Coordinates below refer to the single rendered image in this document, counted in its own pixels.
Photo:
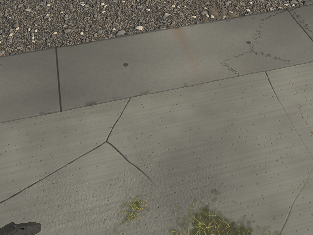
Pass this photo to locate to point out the robot left hand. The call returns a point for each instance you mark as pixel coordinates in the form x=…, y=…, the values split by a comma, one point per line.
x=24, y=228

